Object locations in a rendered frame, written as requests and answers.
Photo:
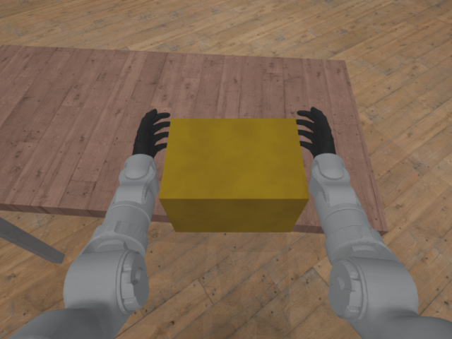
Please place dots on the robot right upper arm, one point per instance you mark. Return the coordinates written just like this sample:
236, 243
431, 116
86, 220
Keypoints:
379, 300

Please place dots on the right robot hand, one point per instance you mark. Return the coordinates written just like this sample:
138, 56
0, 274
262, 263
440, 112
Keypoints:
321, 138

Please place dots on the robot left upper arm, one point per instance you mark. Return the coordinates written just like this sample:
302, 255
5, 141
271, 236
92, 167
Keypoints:
102, 290

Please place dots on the carton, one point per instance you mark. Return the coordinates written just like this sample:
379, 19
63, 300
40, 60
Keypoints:
233, 175

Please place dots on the left robot forearm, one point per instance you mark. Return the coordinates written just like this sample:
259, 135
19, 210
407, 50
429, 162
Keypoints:
129, 214

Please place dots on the right robot forearm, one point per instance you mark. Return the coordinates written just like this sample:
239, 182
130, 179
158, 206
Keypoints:
342, 217

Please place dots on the table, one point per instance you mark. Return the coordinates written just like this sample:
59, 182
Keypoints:
69, 118

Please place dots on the left robot hand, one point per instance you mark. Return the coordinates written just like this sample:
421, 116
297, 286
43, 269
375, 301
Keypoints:
145, 139

